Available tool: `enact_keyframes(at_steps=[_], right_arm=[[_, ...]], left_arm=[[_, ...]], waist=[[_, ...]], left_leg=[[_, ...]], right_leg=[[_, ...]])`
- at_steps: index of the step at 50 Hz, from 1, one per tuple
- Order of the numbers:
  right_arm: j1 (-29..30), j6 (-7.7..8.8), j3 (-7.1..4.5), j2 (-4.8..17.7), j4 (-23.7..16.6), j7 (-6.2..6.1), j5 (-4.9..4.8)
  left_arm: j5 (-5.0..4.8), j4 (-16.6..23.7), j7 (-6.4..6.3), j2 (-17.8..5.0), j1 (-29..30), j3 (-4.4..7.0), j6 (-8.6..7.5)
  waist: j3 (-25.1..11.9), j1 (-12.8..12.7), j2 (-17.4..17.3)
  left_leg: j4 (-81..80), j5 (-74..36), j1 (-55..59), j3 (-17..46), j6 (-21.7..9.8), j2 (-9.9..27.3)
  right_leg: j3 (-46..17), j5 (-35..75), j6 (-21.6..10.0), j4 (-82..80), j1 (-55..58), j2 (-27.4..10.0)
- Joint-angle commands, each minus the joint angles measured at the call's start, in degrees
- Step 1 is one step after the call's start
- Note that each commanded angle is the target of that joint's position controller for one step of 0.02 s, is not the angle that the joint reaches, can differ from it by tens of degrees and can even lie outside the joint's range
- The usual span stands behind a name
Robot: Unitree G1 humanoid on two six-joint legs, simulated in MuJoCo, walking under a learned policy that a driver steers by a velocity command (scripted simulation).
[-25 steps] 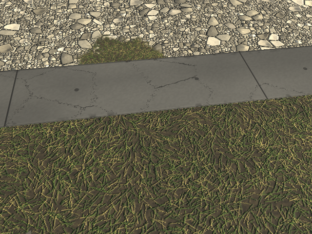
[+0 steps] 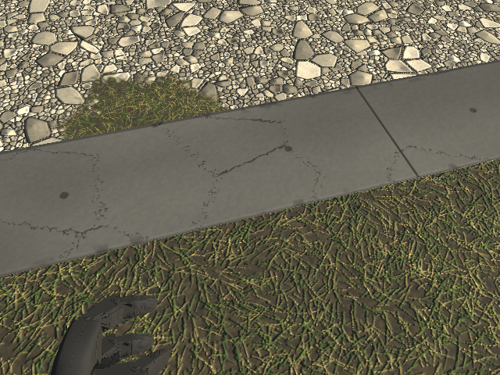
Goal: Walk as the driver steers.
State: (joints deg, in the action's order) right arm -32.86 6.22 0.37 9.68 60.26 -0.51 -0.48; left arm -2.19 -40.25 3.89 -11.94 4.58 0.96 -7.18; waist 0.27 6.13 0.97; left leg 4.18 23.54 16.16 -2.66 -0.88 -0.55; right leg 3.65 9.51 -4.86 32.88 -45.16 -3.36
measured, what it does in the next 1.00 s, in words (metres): walks ahead: right foot, then left foot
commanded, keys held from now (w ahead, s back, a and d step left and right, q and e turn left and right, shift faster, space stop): w+shift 0.48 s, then w+e+shift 0.30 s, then w+q+shift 0.22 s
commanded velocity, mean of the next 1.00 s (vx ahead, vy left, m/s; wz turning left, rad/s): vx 0.99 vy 0.00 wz -0.15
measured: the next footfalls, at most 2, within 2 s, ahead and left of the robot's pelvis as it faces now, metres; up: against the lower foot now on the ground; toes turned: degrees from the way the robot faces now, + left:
right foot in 0.06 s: +0.31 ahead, -0.11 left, +0.00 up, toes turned -2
left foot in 0.56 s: +0.77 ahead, +0.15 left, +0.00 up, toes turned +0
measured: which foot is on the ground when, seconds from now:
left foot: down 0.00-0.08, up 0.10-0.54, down 0.56-1.00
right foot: up 0.00-0.04, down 0.06-0.58, up 0.60-1.00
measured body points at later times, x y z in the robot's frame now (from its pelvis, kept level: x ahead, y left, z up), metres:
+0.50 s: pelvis +0.46 +0.01 +0.01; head +0.47 +0.02 +0.46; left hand +0.40 +0.26 -0.13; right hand +0.71 -0.20 -0.05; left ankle +0.72 +0.16 -0.67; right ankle +0.27 -0.11 -0.71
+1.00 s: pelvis +0.90 +0.02 +0.01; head +0.91 +0.00 +0.46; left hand +1.18 +0.18 -0.05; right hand +0.77 -0.20 -0.14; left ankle +0.73 +0.15 -0.71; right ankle +1.11 -0.18 -0.66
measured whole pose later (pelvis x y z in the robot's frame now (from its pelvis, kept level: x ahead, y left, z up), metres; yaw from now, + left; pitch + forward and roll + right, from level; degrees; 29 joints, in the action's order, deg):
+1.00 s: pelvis +0.90 +0.02 +0.01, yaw -10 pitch +0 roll +3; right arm -29.8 5.9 -1.6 11.7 57.4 0.2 -0.8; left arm -1.2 -40.0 3.2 -13.1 -0.7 1.4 -4.7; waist 0.7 5.8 1.6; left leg 10.3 22.5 12.4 -9.7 1.0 -1.8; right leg -1.0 6.2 -3.2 40.4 -43.9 -7.5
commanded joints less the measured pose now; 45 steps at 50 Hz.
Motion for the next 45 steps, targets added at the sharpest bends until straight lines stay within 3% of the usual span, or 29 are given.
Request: enact_keyframes(at_steps=[1, 3, 4, 5, 6, 7, 8, 9, 10, 12, 15, 18, 21, 24, 26, 28, 29, 30, 31, 32, 33, 34, 35, 36, 38, 40, 42, 44, 45], right_arm=[[-0.95, -0.49, -2.66, 12.61, -2.12, -0.59, 1.56], [3.04, -2.19, -3.41, 14.79, -2.74, -0.69, 2.97], [4.89, -1.94, -2.52, 11.85, -5.27, -0.63, 3.35], [-3.87, 0.44, 0.01, 0.91, -5.36, 1.02, 0.56], [1.96, 2.98, -1.67, 7.85, -6.14, 1.51, -2.31], [11.21, 3.5, -2.51, 10.76, -9.98, 1.37, -4.71], [15.73, 3.67, -1.9, 9.16, -11.81, 1.1, -3.85], [16.75, 3.17, -2.25, 8.14, -12.26, 0.91, -2.53], [15.63, 2.09, -2.13, 6.92, -12.02, 1.23, -1.52], [12.65, -0.12, -1.85, 4.6, -12.19, 1.07, -1.61], [20.32, -1.06, -1.67, 6.55, -15.21, 0.06, -0.26], [29.47, 0.05, -1.74, 7.49, -17.7, 0.74, 0.72], [36.43, 0.9, -1.43, 7.08, -19.77, 2.12, -0.52], [41.01, 1.18, -1.68, 8.32, -22.2, 3.47, -1.27], [36.79, 1.28, -3.1, 11.31, -22.4, 3.74, -1.34], [16.41, 0.59, -5.83, 16.71, -18.37, 2.5, -2.59], [3.87, -0.25, -6.96, 22.08, -15.78, 1.07, -1.46], [1.52, 0.27, -7.56, 24.08, -14.35, 2.14, 0.35], [3.77, 0.74, -5.9, 16.75, -14.49, 2.5, 0.98], [7.16, 1.13, -5.27, 13.71, -14.33, 2.35, 0.77], [11.2, 1.53, -5.2, 13.37, -13.81, 2.57, 1.16], [14.11, 2.0, -5.03, 11.77, -13.1, 2.8, 1.72], [16.56, 2.08, -4.58, 9.75, -12.14, 2.67, 2.4], [18.57, 2.09, -4.25, 7.66, -11.67, 2.72, 1.86], [19.85, 1.98, -4.21, 6.72, -10.82, 2.75, 0.46], [18.24, 1.96, -4.62, 8.64, -9.7, 2.43, 1.3], [14.46, 1.75, -4.32, 9.26, -8.4, 2.08, 1.83], [10.92, 1.38, -3.74, 8.96, -7.35, 1.51, 0.9], [10.2, 1.3, -3.93, 11.35, -7.31, 1.21, 0.5]], left_arm=[[-0.68, 6.26, 0.62, -6.47, 4.93, 2.04, -0.69], [-1.35, 1.0, -0.89, -12.13, -16.96, 4.68, 0.79], [-0.35, -2.8, -2.1, -15.99, -31.0, 5.51, 1.75], [0.64, -4.01, -1.52, -17.78, -33.53, 6.03, 0.97], [1.54, -6.3, -1.82, -11.51, -33.99, 4.77, 1.06], [2.4, -6.63, -2.01, -8.53, -30.4, 3.87, 0.8], [2.84, -7.25, -1.43, -7.35, -26.68, 3.44, 0.12], [3.35, -7.2, -1.1, -5.7, -22.37, 2.91, -0.66], [3.94, -7.46, -0.55, -3.37, -20.31, 2.16, -0.9], [2.42, -8.26, -0.78, -4.05, -17.08, 2.02, -0.63], [1.76, -9.14, -1.89, -7.04, -19.06, 2.4, -1.1], [1.7, -9.77, -3.13, -7.81, -24.18, 2.37, -1.5], [0.64, -11.18, -3.74, -9.67, -29.66, 2.41, -1.49], [0.66, -12.36, -4.14, -10.99, -32.46, 2.72, 0.26], [1.69, -12.31, -4.34, -12.5, -32.63, 3.12, 1.7], [3.68, -11.58, -4.21, -13.99, -29.27, 3.2, 3.18], [4.69, -9.25, -4.18, -8.95, -30.07, 1.59, 2.73], [0.72, -9.37, -3.11, 2.16, -41.32, -0.94, 0.81], [-2.19, -9.21, -3.72, -6.03, -36.01, 0.8, -0.1], [-3.16, -6.71, -4.14, -8.77, -27.28, 1.71, -0.13], [-1.9, -5.06, -4.64, -8.14, -22.71, 1.59, 0.07], [0.0, -4.67, -4.73, -7.73, -20.8, 2.13, 0.46], [-0.47, -4.76, -4.1, -6.23, -24.45, 2.36, 1.63], [-1.05, -5.31, -3.75, -5.48, -25.5, 2.62, 2.88], [-1.36, -4.65, -3.38, -4.42, -23.94, 2.82, 4.85], [-0.57, -3.29, -3.6, -3.58, -20.67, 2.62, 5.65], [-0.12, -1.38, -3.61, -3.36, -15.89, 2.32, 5.13], [1.14, 0.35, -2.91, -4.89, -10.12, 2.26, 3.91], [1.53, 1.6, -2.35, -3.71, -7.56, 1.55, 3.18]], waist=[[3.91, -6.73, -10.29], [-7.85, -19.05, -14.8], [-17.83, -22.62, -9.17], [-30.37, -14.58, 15.89], [-27.85, -17.09, 13.41], [-15.58, -15.82, 10.73], [-8.75, -12.91, -0.89], [-5.59, -9.16, -4.0], [-3.22, -6.58, -3.36], [0.47, -2.07, 1.37], [7.16, -2.71, 0.6], [7.74, -6.34, -1.67], [8.27, -9.02, -1.23], [10.05, -9.76, 0.46], [5.49, -6.08, 3.2], [-7.06, 5.92, 6.83], [-18.24, 8.55, -0.42], [-30.93, 0.61, -26.16], [-25.8, 2.66, -19.34], [-15.62, 2.99, -13.7], [-9.39, 1.3, -3.42], [-6.26, -1.13, -1.99], [-5.46, -4.67, -5.35], [-3.52, -5.79, -6.17], [1.66, -6.44, -5.61], [4.6, -6.43, -4.12], [8.63, -6.09, -3.0], [10.95, -5.52, 1.62], [11.16, -5.5, 0.36]], left_leg=[[9.72, -71.2, -3.54, 1.58, -7.07, 14.72], [35.88, -87.06, -8.2, 0.02, -5.73, 14.9], [56.54, -66.65, -28.17, 1.56, -5.42, 12.03], [81.53, -8.45, -50.74, 7.7, -2.23, -2.17], [84.79, -2.3, -57.18, 14.95, -5.67, -0.37], [85.63, -2.36, -61.28, 12.42, -6.77, 2.37], [82.11, -3.84, -60.08, 11.42, -7.03, 4.4], [77.37, -6.65, -57.02, 11.14, -6.93, 7.0], [74.88, -7.32, -51.67, 11.33, -7.2, 9.19], [71.64, -5.95, -51.82, 10.32, -5.35, 11.06], [62.65, -15.2, -58.8, 8.46, -1.93, 12.88], [46.13, -31.93, -56.65, 4.43, -1.0, 11.03], [32.98, -40.85, -48.84, 2.13, -1.09, 7.75], [25.12, -35.24, -53.59, 2.28, -1.97, 6.2], [25.31, -26.49, -48.26, 1.47, -3.13, 2.66], [29.37, -18.32, -24.14, 0.31, -5.21, 0.41], [34.68, -7.55, -1.21, 14.94, -6.12, 12.98], [17.94, 25.88, 15.48, 48.73, -15.02, 24.79], [9.25, 30.36, 11.09, 52.29, -10.5, 23.44], [10.53, 20.77, 3.86, 41.43, -7.76, 22.69], [10.55, 8.39, -6.06, 32.51, -6.83, 21.23], [11.23, -1.87, -14.04, 24.65, -5.99, 18.78], [9.72, -2.46, -19.39, 20.66, -6.07, 17.94], [7.93, -4.2, -22.65, 16.19, -5.51, 16.35], [6.84, -12.24, -26.43, 6.29, -3.57, 14.9], [4.01, -13.24, -28.4, 3.49, -4.72, 14.32], [2.15, -15.77, -28.86, 1.44, -7.32, 13.56], [0.08, -18.46, -25.42, -0.39, -8.62, 12.13], [-1.39, -17.94, -25.28, 1.76, -9.98, 13.66]], right_leg=[[4.17, -7.52, -2.22, -1.66, 11.6, 6.58], [3.37, -12.26, -5.58, -0.54, 36.32, 7.48], [-11.15, -23.23, -7.68, 5.56, 61.59, -3.73], [-47.75, -53.67, -18.95, -7.36, 80.99, -18.74], [-55.34, -58.23, -15.13, -17.47, 78.42, -16.22], [-43.63, -48.37, -12.18, -17.48, 69.7, -14.75], [-36.18, -37.7, -11.02, -19.22, 57.59, -12.88], [-30.41, -32.78, -10.38, -20.05, 47.62, -11.0], [-23.73, -26.86, -9.4, -19.02, 38.2, -7.92], [-22.9, -33.69, -10.71, -24.65, 29.07, -8.49], [-17.36, -29.71, -10.46, -28.82, 24.12, -7.42], [-9.21, -19.01, -7.82, -29.08, 25.45, -3.93], [-5.81, -17.19, -6.55, -31.82, 29.35, -4.74], [-5.5, -9.96, -5.78, -29.07, 44.68, -8.69], [-7.05, 11.82, -4.49, -20.56, 52.15, -10.72], [-5.87, 26.28, -2.42, 3.53, 46.61, -8.35], [-5.97, 9.76, -1.24, 25.73, 29.03, -4.93], [-10.17, -32.68, 1.04, 47.38, 9.84, 5.97], [-14.2, -32.72, -1.11, 52.26, 4.74, 2.79], [-12.23, -29.98, -1.27, 53.57, 0.17, 0.86], [-11.38, -26.72, -0.89, 51.1, 1.1, -2.04], [-12.05, -23.93, -1.11, 46.34, 4.59, -4.82], [-12.56, -21.63, -0.79, 45.38, 8.05, -6.69], [-12.23, -21.12, -0.81, 44.32, 9.79, -7.8], [-11.35, -21.11, -0.72, 42.73, 7.86, -9.32], [-11.66, -16.12, -0.25, 40.19, 3.96, -8.47], [-12.27, -12.03, 0.32, 32.6, 0.02, -5.91], [-7.23, -7.01, 0.46, 23.32, -3.14, -4.99], [-4.51, -3.58, 0.79, 18.17, -1.85, -5.99]])
Velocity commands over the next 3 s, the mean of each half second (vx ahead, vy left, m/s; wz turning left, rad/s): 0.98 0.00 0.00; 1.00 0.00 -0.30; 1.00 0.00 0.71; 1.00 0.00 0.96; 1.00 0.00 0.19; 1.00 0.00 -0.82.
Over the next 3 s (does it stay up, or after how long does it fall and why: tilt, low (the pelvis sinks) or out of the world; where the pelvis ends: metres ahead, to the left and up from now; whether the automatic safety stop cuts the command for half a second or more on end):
stays up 2.40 0.65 -0.02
